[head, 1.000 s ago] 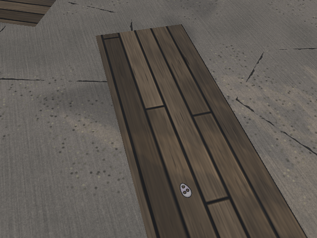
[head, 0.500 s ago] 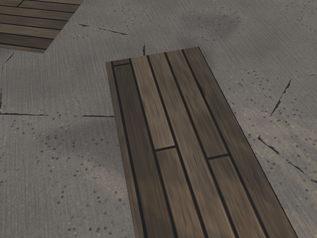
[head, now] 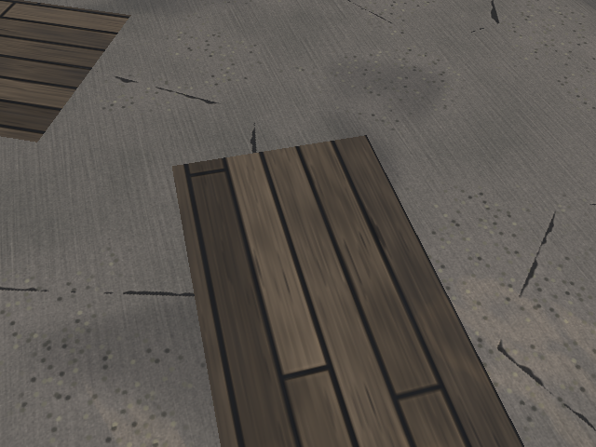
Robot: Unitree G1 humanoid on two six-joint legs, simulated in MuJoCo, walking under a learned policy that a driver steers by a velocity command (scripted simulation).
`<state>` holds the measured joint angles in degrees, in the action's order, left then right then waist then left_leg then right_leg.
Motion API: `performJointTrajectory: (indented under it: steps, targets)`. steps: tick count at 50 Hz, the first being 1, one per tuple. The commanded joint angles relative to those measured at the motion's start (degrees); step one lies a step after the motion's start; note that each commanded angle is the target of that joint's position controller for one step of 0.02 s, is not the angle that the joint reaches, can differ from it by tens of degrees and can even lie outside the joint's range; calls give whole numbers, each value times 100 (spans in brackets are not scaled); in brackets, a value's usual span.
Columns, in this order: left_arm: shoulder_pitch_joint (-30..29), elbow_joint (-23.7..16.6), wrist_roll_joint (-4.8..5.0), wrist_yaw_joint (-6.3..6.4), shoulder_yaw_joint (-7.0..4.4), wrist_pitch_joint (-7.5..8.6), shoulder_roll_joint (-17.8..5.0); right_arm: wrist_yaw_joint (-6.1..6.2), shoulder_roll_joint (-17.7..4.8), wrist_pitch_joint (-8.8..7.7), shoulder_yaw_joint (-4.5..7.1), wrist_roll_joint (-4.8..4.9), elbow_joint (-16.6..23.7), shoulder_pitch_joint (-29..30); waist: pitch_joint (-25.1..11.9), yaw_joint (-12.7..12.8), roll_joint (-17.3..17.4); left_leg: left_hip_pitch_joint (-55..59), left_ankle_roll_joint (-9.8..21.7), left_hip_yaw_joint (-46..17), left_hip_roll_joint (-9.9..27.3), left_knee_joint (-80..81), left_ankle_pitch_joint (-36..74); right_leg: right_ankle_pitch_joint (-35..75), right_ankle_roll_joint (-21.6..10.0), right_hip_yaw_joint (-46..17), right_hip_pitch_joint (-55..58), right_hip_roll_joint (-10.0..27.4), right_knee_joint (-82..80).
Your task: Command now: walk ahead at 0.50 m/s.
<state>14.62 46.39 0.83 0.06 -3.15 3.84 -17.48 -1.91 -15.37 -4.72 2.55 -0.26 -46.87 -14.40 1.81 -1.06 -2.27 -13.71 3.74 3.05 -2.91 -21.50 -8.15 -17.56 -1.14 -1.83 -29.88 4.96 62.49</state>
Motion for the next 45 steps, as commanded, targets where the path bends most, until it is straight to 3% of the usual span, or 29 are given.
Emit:
performJointTrajectory:
  steps: [1, 3, 7, 11, 14, 15, 16, 17, 18, 19, 20, 21, 22, 23, 25, 27, 32, 36, 38, 40, 42, 43, 44, 45]
  targets:
    - [149, -304, -75, 40, -91, -43, -320, 31, -739, -160, 174, 42, 257, 131, -108, 154, 664, 396, 1034, -1349, 1527, 1363, 1255, 555, 154, -167, -660, 355, -356]
    - [-257, -413, -67, 34, -74, -17, -271, 91, -875, -123, 214, 16, 149, 1, -53, 83, 548, 487, 991, -1149, 1476, 1468, 1105, 1196, 234, -148, -830, 368, -1065]
    - [-1063, -600, -46, -67, 5, 62, -98, 158, -985, -67, 222, 88, -33, -344, 99, -210, 480, 603, 787, -701, 1305, 1517, 1017, 2254, 212, 77, -541, 129, -2488]
    - [-1633, -821, 13, -180, 12, 112, -169, 183, -1056, 41, 251, 138, -285, -726, 259, -361, 516, 1271, 743, -777, 1610, 1293, 949, 2153, 83, 53, -644, 1, -3096]
    - [-1542, -856, 4, -248, -33, 146, -328, 225, -1138, 132, 301, 161, -368, -692, 156, -173, 618, 1752, 602, -844, 1815, 861, 1597, 1537, -137, 82, -376, -105, -3337]
    - [-1268, -794, -14, -240, -87, 160, -434, 232, -1167, 159, 309, 169, -370, -641, -11, 9, 665, 1736, 537, -848, 1754, 482, 2328, 1356, -224, 190, 158, -246, -3432]
    - [-558, -589, -31, -205, -203, 171, -617, 236, -1121, 191, 283, 166, -361, -551, -430, 410, 607, 1545, 410, -703, 1506, -341, 3025, 1400, -363, 333, 1193, -407, -3603]
    - [462, -341, -83, -143, -337, 171, -950, 240, -885, 194, 179, 89, -266, -550, -1226, 819, 379, 707, 225, -519, 1182, -1697, 2427, 1543, -615, -69, 2878, 37, -3348]
    - [1092, -227, -167, -99, -492, 130, -1561, 200, -225, 98, -27, 54, -130, -1209, -2154, 698, -940, -1664, -226, -150, 259, -3989, -39, 697, -1436, -2471, 5253, 1567, -3550]
    - [1204, -213, -110, -106, -367, 105, -1101, 178, -422, -12, 7, 130, -245, -1141, -2485, 818, -1173, -2426, -227, -960, 61, -4903, -2522, -159, -1607, -3829, 5317, 1899, -4362]
    - [786, -248, -87, -90, -256, 114, -792, 158, -946, -59, 170, 303, -123, -657, -1501, 792, -722, -2902, -143, -1108, 383, -5276, -2231, -542, -1290, -3047, 4554, 1732, -4527]
    - [360, -299, -83, -76, -201, 123, -629, 173, -951, -64, 182, 320, -29, -315, -940, 626, -470, -2884, -111, -939, 686, -5115, -1703, -361, -1093, -2310, 3751, 1534, -4690]
    - [-6, -290, -86, -96, -129, 144, -380, 211, -889, -16, 209, 242, -34, -119, -445, 474, -209, -2702, -118, -880, 853, -4773, -1303, 29, -914, -1675, 3020, 1230, -4953]
    - [-225, -283, -129, -96, -113, 199, -327, 231, -784, 60, 239, 221, -62, -300, -326, 245, -515, -2346, -159, -939, 1024, -4542, -947, 392, -864, -1254, 2547, 1139, -5150]
    - [-384, -202, -167, -117, -124, 291, -246, 227, -539, 210, 225, 218, -161, -520, -218, 80, -436, -1961, -228, -930, 1090, -4450, -635, 1027, -883, -652, 2093, 981, -5425]
    - [-412, -107, -192, -93, -164, 339, -348, 251, -453, 304, 238, 212, -83, -367, -57, 19, -247, -2212, -279, -981, 1097, -4231, -238, 1527, -898, -167, 2015, 961, -5551]
    - [-231, 88, -185, 39, -210, 286, -520, 135, -337, 252, 218, 150, 178, 325, 152, 191, -60, -2444, -329, -774, 1003, -2660, 1091, 2067, -791, 739, 2341, 799, -5664]
    - [169, 279, -108, 97, -266, 167, -687, -9, -205, 234, 134, 136, 526, 1106, 411, 506, 114, -2635, -215, -378, 942, -1806, 1223, 2363, -772, 1080, 2981, 1001, -5599]
    - [329, 366, -56, 98, -295, 66, -737, -81, -206, 237, 122, 144, 713, 1367, 476, 565, 109, -2812, -120, -223, 880, -1572, 932, 2771, -747, 1195, 3472, 1128, -5378]
    - [296, 382, -12, 113, -325, -31, -824, -149, -273, 246, 154, 153, 860, 1402, 391, 447, 10, -2589, 33, 22, 692, -1431, 463, 3925, -659, 1355, 3766, 1193, -4958]
    - [173, 335, 28, 158, -374, -116, -993, -170, -476, 284, 264, 163, 890, 1047, 0, 137, -244, -1830, 254, 366, 303, -1496, -127, 5853, -540, 1484, 3895, 1180, -4114]
    - [94, 307, 36, 176, -389, -163, -1056, -158, -669, 300, 373, 184, 796, 508, -310, -190, -302, -1128, 402, 463, 82, -1472, -327, 6392, -468, 1532, 3786, 1119, -3304]
    - [-55, 263, 66, 188, -372, -180, -1055, -90, -971, 307, 552, 192, 578, -400, -767, -707, -177, 231, 632, 391, -119, -1012, 20, 6016, -286, 1637, 3218, 907, -2093]
    - [33, 156, -74, 184, -270, -115, -791, 51, -1488, 377, 731, 187, 403, -1169, -1268, -938, 587, 1940, 981, -984, 675, -833, -14, 3663, -20, 1627, 1719, 590, -300]
